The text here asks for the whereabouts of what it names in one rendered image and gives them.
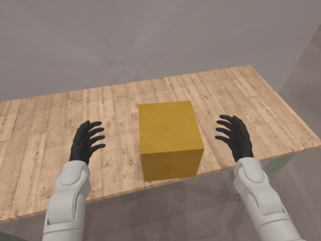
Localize right robot hand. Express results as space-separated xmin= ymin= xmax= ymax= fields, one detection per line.
xmin=215 ymin=115 xmax=254 ymax=162

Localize robot right forearm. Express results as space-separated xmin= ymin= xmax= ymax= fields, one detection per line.
xmin=233 ymin=157 xmax=306 ymax=241

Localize table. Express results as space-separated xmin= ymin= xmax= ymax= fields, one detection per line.
xmin=0 ymin=65 xmax=321 ymax=241

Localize robot left forearm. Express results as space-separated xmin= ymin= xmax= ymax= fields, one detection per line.
xmin=42 ymin=160 xmax=91 ymax=241

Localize left robot hand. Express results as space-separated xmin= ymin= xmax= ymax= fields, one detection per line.
xmin=69 ymin=121 xmax=106 ymax=166

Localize carton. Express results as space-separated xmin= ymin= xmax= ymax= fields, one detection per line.
xmin=138 ymin=100 xmax=205 ymax=182

